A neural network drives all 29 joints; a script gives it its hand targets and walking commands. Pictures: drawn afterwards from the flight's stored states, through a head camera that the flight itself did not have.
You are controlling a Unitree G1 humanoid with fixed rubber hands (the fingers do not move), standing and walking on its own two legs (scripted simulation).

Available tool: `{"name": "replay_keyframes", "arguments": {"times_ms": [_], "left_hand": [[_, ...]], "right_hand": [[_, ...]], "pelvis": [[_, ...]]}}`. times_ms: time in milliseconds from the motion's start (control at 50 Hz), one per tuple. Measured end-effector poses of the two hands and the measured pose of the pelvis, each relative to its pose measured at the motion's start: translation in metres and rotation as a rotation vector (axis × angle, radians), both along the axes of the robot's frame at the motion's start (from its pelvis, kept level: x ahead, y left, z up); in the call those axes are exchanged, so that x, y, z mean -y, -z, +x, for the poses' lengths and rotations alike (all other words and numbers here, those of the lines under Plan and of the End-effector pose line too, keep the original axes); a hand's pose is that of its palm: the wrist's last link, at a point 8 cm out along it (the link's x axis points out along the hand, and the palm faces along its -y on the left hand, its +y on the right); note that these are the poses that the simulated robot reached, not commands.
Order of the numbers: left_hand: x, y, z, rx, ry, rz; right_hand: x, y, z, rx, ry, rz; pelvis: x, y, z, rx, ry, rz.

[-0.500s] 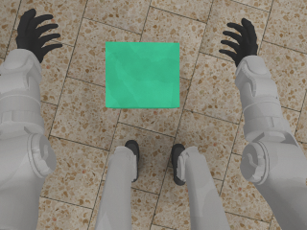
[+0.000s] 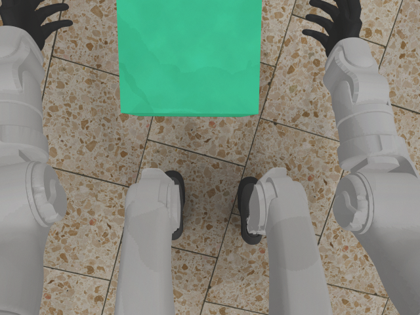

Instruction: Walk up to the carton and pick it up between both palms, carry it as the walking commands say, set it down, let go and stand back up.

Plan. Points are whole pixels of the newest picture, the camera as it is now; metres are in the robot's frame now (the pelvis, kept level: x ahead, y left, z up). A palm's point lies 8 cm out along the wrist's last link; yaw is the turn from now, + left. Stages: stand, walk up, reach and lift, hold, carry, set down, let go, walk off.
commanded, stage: reach and lift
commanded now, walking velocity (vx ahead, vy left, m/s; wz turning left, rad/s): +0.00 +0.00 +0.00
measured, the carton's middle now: (190, 62) +0.54 +0.07 -0.37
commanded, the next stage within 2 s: none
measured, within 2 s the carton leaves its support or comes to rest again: neither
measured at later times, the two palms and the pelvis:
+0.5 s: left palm (79, 58) +0.51 +0.29 -0.26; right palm (299, 65) +0.52 -0.16 -0.27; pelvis -0.01 +0.00 -0.09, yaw +0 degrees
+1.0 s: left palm (89, 63) +0.51 +0.28 -0.29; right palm (295, 63) +0.53 -0.16 -0.29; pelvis -0.01 -0.01 -0.12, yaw -1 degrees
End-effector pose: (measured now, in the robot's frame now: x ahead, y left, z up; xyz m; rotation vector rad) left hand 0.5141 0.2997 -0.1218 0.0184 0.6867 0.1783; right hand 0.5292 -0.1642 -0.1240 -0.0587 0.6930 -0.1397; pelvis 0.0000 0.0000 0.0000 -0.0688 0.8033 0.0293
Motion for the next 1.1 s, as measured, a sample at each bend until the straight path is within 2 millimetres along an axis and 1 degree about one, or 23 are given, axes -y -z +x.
{"name": "replay_keyframes", "arguments": {"times_ms": [200,360,500,620,720,820,980,1100], "left_hand": [[0.005,0.064,-0.001,-0.016,-0.012,0.012],[0.007,0.109,-0.002,-0.031,-0.018,0.023],[0.012,0.143,-0.004,-0.051,-0.023,0.023],[0.018,0.168,-0.007,-0.074,-0.026,0.026],[0.023,0.176,-0.004,-0.067,-0.029,0.028],[0.024,0.176,-0.003,-0.06,-0.034,0.027],[0.021,0.172,-0.007,-0.067,-0.04,0.03],[0.024,0.17,-0.005,-0.067,-0.033,0.024]], "right_hand": [[-0.001,0.062,-0.002,-0.018,0.005,-0.011],[-0.002,0.108,-0.004,-0.038,0.0,-0.014],[-0.004,0.142,-0.006,-0.06,-0.011,-0.015],[0.001,0.159,-0.002,-0.065,-0.013,-0.017],[0.004,0.168,0.001,-0.058,-0.017,-0.02],[0.005,0.168,0.002,-0.054,-0.027,-0.027],[-0.004,0.165,0.003,-0.061,-0.036,-0.02],[-0.012,0.164,0.003,-0.064,-0.038,-0.012]], "pelvis": [[-0.001,0.045,-0.007,0.063,0.003,-0.002],[0.0,0.074,-0.009,0.117,0.004,-0.001],[0.001,0.094,-0.011,0.157,0.006,0.001],[0.001,0.107,-0.012,0.194,0.02,0.006],[0.001,0.115,-0.012,0.213,0.027,0.012],[0.003,0.118,-0.012,0.223,0.029,0.015],[0.005,0.116,-0.013,0.222,0.027,0.017],[0.005,0.114,-0.015,0.226,0.023,0.016]]}}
